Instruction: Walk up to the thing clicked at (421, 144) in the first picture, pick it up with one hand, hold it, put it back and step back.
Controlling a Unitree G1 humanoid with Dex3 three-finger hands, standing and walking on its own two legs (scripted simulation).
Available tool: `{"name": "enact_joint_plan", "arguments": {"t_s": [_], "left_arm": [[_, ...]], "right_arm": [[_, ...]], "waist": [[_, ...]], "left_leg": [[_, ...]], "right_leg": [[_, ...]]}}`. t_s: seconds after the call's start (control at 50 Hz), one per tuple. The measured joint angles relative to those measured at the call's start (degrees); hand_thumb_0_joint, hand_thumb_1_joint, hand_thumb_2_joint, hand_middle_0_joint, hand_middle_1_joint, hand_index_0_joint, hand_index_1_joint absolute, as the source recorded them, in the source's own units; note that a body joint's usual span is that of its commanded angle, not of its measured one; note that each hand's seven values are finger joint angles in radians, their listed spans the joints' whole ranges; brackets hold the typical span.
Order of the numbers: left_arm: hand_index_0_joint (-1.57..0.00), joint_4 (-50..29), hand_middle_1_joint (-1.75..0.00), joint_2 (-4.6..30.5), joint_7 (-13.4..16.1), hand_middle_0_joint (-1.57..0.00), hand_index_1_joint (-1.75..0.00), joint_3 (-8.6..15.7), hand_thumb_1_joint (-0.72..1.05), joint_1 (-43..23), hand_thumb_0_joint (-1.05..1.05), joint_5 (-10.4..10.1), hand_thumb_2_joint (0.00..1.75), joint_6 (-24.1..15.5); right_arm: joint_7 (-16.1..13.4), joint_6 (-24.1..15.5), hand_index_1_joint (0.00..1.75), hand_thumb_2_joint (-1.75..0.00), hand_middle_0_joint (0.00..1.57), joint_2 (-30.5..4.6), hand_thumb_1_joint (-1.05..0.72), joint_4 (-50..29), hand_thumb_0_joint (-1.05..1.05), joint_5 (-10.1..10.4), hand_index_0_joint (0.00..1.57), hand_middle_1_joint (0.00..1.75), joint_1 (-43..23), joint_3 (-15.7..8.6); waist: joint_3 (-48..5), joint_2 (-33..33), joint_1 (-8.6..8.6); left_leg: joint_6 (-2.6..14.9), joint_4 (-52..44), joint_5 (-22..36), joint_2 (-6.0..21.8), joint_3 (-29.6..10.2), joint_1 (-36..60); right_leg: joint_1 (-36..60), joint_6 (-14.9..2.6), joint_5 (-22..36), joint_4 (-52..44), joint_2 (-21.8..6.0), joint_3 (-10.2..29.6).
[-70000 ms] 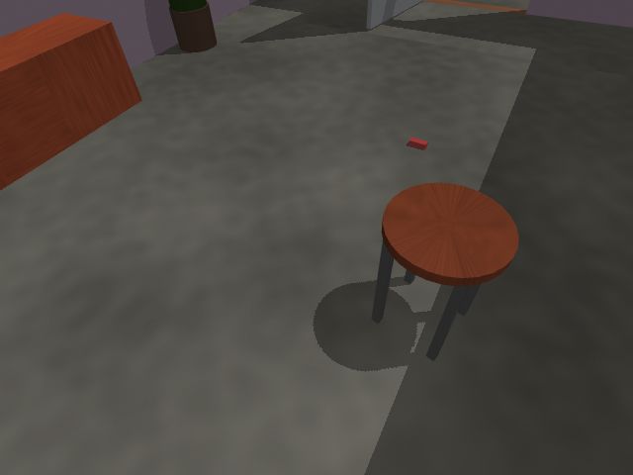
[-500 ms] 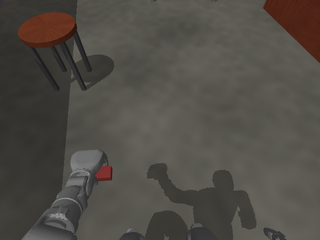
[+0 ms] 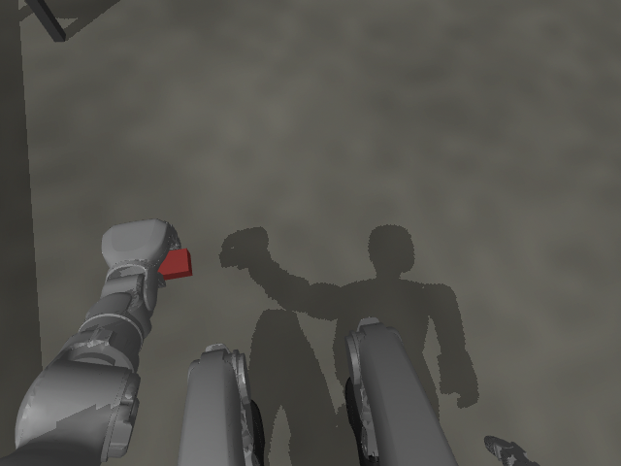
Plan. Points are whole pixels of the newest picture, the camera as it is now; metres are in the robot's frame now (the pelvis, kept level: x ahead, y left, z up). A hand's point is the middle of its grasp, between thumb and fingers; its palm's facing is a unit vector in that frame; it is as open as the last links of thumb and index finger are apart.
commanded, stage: crouch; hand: left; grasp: from above
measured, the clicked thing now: (159, 266) +0.43 +0.20 -0.19
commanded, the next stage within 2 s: lower in 1.06 s
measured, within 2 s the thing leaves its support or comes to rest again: neither
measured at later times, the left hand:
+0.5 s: hand (175, 274) +0.44 +0.20 -0.27, palm faces -0.45 -0.03 -0.89, open 6.7 cm
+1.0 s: hand (184, 276) +0.45 +0.20 -0.33, palm faces -0.45 -0.03 -0.89, open 6.7 cm
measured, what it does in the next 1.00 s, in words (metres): lowers itself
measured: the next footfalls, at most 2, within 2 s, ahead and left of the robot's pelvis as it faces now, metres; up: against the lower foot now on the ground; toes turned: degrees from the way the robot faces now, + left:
none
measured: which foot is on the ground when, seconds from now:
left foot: down 0.00-1.00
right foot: down 0.00-1.00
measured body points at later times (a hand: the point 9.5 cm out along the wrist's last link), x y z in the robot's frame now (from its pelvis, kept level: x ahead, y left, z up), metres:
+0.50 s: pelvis -0.01 -0.01 -0.11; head +0.22 +0.02 +0.28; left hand +0.46 +0.20 -0.22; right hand +0.05 -0.29 -0.23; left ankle +0.07 +0.12 -0.47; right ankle +0.08 -0.14 -0.47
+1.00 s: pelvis -0.02 -0.01 -0.16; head +0.21 +0.02 +0.22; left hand +0.47 +0.20 -0.28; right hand +0.00 -0.28 -0.28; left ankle +0.07 +0.12 -0.47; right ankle +0.08 -0.14 -0.47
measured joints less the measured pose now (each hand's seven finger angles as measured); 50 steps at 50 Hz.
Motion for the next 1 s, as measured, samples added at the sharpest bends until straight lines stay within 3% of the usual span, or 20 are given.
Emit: {"name": "enact_joint_plan", "arguments": {"t_s": [0.12, 0.28, 1.0], "left_arm": [[-1.1, 0.1, -0.04, 1.6, 1.0, -1.09, -0.03, 0.9, 0.46, -2.0, -0.02, 1.4, 0.06, -1.2], [-1.08, 1.7, -0.06, 3.1, 1.8, -1.07, -0.06, 2.1, 0.44, -4.5, -0.02, 1.5, 0.12, -1.1], [-1.05, 15.5, -0.09, 9.3, 5.0, -1.04, -0.09, 5.3, 0.46, -13.6, -0.02, 3.8, 0.1, -4.5]], "right_arm": [[1.3, -1.0, 0.3, -0.9, 0.2, -0.7, -0.89, -0.2, 0.0, -1.0, 0.2, 0.3, -2.1, 0.1], [2.9, -1.3, 0.3, -0.9, 0.2, -1.6, -0.9, -0.7, 0.0, -2.2, 0.2, 0.3, -4.0, 0.2], [6.3, -2.3, 0.3, -0.9, 0.2, -2.6, -0.9, 1.6, 0.0, -5.1, 0.2, 0.3, -1.9, 3.9]], "waist": [[0.9, -0.6, -0.48], [2.8, -1.6, -1.05], [7.4, -2.0, -4.92]], "left_leg": [[-0.47, 7.1, -1.4, -0.4, -1.1, -7.3], [-1.0, 13.5, -2.6, -0.4, -2.1, -12.9], [-1.43, 30.5, -2.7, -0.6, -4.2, -26.8]], "right_leg": [[-6.9, -0.17, -1.6, 6.9, -0.2, -0.6], [-12.5, -0.45, -2.7, 13.2, 0.1, -1.2], [-26.2, -0.24, -1.7, 29.0, 1.1, -1.8]]}}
